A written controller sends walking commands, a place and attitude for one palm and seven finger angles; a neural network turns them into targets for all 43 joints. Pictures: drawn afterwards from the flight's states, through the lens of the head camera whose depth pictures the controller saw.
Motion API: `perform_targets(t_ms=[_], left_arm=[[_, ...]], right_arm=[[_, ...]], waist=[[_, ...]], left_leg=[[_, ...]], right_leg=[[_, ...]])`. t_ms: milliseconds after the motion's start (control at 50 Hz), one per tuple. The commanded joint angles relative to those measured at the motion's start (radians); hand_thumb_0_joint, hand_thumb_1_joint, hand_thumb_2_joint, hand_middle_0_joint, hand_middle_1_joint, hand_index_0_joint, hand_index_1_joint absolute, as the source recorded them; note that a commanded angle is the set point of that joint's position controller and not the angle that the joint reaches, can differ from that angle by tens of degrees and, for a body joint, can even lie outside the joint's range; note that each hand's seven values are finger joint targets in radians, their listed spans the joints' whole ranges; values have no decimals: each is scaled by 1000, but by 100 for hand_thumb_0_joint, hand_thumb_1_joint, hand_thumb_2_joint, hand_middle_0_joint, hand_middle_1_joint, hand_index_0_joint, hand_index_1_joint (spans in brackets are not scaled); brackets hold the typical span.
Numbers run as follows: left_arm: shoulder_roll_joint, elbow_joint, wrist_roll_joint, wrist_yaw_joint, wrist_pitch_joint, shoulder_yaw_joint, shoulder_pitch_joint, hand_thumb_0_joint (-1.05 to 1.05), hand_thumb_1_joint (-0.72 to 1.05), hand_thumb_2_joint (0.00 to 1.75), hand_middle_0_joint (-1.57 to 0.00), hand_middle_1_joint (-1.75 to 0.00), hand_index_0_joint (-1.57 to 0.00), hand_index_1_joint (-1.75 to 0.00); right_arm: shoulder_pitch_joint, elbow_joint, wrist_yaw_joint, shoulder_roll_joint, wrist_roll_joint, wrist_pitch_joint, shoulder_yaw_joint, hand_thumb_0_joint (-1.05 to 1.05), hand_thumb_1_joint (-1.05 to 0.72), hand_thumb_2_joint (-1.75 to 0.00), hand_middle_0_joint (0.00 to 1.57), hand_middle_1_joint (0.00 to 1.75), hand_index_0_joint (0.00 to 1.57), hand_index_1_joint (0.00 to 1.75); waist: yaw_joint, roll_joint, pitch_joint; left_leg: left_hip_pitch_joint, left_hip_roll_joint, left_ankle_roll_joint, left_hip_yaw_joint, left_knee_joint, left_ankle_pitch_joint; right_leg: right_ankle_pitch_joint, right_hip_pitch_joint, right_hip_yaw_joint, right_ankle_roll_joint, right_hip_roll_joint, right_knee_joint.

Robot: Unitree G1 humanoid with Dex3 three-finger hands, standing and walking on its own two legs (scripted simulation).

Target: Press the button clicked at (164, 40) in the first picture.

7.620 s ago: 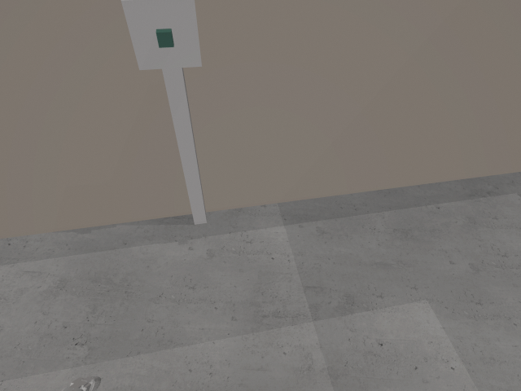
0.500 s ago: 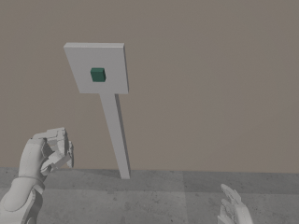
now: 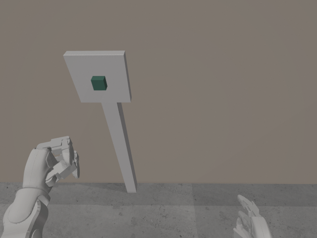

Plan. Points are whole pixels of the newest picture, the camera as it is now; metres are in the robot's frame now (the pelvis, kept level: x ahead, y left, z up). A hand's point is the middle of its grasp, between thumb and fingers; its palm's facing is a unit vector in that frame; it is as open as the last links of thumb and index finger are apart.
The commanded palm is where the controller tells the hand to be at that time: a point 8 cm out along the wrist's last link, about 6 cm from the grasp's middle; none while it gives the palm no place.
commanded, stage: aim a knuckle at the button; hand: left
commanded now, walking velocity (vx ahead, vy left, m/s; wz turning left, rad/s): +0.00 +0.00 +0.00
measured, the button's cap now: (99, 82) +0.53 +0.25 +0.13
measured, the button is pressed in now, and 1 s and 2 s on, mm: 0 0 0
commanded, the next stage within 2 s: press the button with the knuckle in 1.92 s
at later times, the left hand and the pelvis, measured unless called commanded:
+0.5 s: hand (86, 137) +0.31 +0.21 +0.12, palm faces +0.10 -0.99 -0.03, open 3.1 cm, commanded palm +0.29 +0.26 +0.12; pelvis -0.01 +0.00 +0.00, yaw -1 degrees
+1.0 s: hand (95, 118) +0.39 +0.22 +0.11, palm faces +0.10 -0.99 -0.01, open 3.1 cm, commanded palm +0.37 +0.27 +0.10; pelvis -0.01 +0.01 +0.00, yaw -2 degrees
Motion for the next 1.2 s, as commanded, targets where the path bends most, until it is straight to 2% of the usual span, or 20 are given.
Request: perform_targets(t_ms=[0,80,180,260,320,400,500,520,540,560,600,660,720,760,800,840,940,1000,1020,1180], left_arm=[[164,-206,-21,-7,-64,87,-174,0,90,90,-130,-150,-130,-150],[180,-124,-17,-2,-72,78,-347,0,90,90,-130,-150,-130,-150],[187,-34,-6,-11,-90,69,-442,0,90,90,-130,-150,-130,-150],[243,87,-6,-19,-91,121,-507,0,90,90,-130,-150,-130,-150],[226,114,1,-20,-95,97,-589,0,90,90,-130,-150,-130,-150],[219,173,11,-5,-106,88,-626,0,90,90,-130,-150,-130,-150],[218,216,33,16,-127,82,-697,0,90,90,-130,-150,-130,-150],[248,224,34,22,-132,112,-703,0,90,90,-130,-150,-130,-150],[241,244,37,23,-135,107,-707,0,90,90,-130,-150,-130,-150],[260,275,36,26,-137,121,-719,0,90,90,-130,-150,-130,-150],[262,293,42,23,-146,118,-777,0,90,90,-130,-150,-130,-150],[292,336,43,20,-163,135,-835,0,90,90,-130,-150,-130,-150],[250,368,46,7,-181,88,-886,0,90,90,-130,-150,-130,-150],[277,452,45,2,-183,111,-904,0,90,90,-130,-150,-130,-150],[273,503,49,-6,-187,94,-985,0,90,90,-130,-150,-130,-150],[275,533,57,-7,-198,83,-1047,0,90,90,-130,-150,-130,-150],[310,602,74,5,-242,113,-1100,0,90,90,-130,-150,-130,-150],[304,695,83,8,-250,98,-1159,0,90,90,-130,-150,-130,-150],[347,746,88,13,-252,133,-1174,0,90,90,-130,-150,-130,-150],[410,845,123,16,-330,156,-1321,0,90,90,-130,-150,-130,-150]], right_arm=[[-115,-164,-14,-102,4,-63,-40,0,-90,-90,20,30,20,30],[-121,-136,-25,-108,8,-56,-38,0,-90,-90,20,30,20,30],[-118,-128,-31,-111,8,-55,-38,0,-90,-90,20,30,20,30],[-113,-116,-34,-118,6,-41,-39,0,-90,-90,20,30,20,30],[-111,-120,-32,-115,9,-33,-41,0,-90,-90,20,30,20,30],[-94,-122,-27,-123,6,-21,-45,0,-90,-90,20,30,20,30],[-75,-120,-18,-124,2,0,-51,0,-90,-90,20,30,20,30],[-68,-114,-18,-127,2,5,-56,0,-90,-90,20,30,20,30],[-65,-114,-17,-127,1,11,-56,0,-90,-90,20,30,20,30],[-57,-108,-18,-132,1,18,-56,0,-90,-90,20,30,20,30],[-52,-103,-19,-131,1,30,-58,0,-90,-90,20,30,20,30],[-39,-97,-20,-134,2,46,-60,0,-90,-90,20,30,20,30],[-27,-95,-18,-134,3,54,-60,0,-90,-90,20,30,20,30],[-8,-83,-19,-143,2,66,-62,0,-90,-90,20,30,20,30],[-3,-79,-22,-147,5,80,-62,0,-90,-90,20,30,20,30],[10,-73,-21,-147,5,89,-64,0,-90,-90,20,30,20,30],[47,-70,-10,-151,-5,112,-72,0,-90,-90,20,30,20,30],[69,-61,-3,-155,-4,130,-69,0,-90,-90,20,30,20,30],[77,-54,-4,-162,-3,139,-72,0,-90,-90,20,30,20,30],[141,-46,9,-169,-16,178,-80,0,-90,-90,20,30,20,30]], waist=[[2,-27,-87],[-25,-27,-32],[-22,-19,-108],[-12,-44,-111],[-18,23,-135],[-18,-33,-154],[-21,-7,-187],[-18,-9,-200],[-20,-5,-199],[-23,-52,-189],[-32,-7,-196],[-40,-21,-203],[-50,24,-221],[-58,-33,-204],[-73,-30,-186],[-78,13,-208],[-70,5,-289],[-89,-11,-259],[-89,-29,-231],[-103,12,-344]], left_leg=[[0,-42,40,2,-93,216],[-14,-44,41,-1,-95,149],[2,-45,42,1,-96,171],[-24,-43,39,1,-97,185],[3,-46,36,6,-100,206],[-2,-42,38,4,-103,229],[9,-39,33,6,-103,270],[13,-38,33,8,-99,278],[10,-38,32,10,-100,282],[-11,-34,34,6,-99,275],[-1,-37,34,13,-96,281],[-7,-33,35,10,-92,280],[12,-34,32,9,-85,300],[-12,-30,36,7,-80,283],[-28,-33,36,4,-81,249],[-19,-34,33,2,-73,243],[-14,-33,32,-2,-48,313],[-49,-32,34,-1,-41,289],[-72,-29,33,-4,-41,267],[-79,-29,37,1,-1,323]], right_leg=[[198,48,40,6,18,-106],[99,1,56,9,16,-130],[131,34,60,6,12,-115],[151,57,64,3,11,-111],[190,49,60,-2,10,-98],[224,53,53,-2,15,-85],[271,58,49,-7,16,-67],[280,62,51,-8,17,-66],[287,61,50,-8,17,-65],[280,66,51,-8,19,-67],[294,57,58,-8,17,-65],[290,55,59,-10,19,-64],[311,37,58,-14,21,-54],[299,27,55,-12,24,-57],[268,-1,57,-11,23,-56],[253,-23,58,-14,22,-50],[317,-2,59,-17,26,-20],[304,-32,59,-14,27,-17],[282,-48,57,-15,28,-18],[334,-46,70,-15,35,23]])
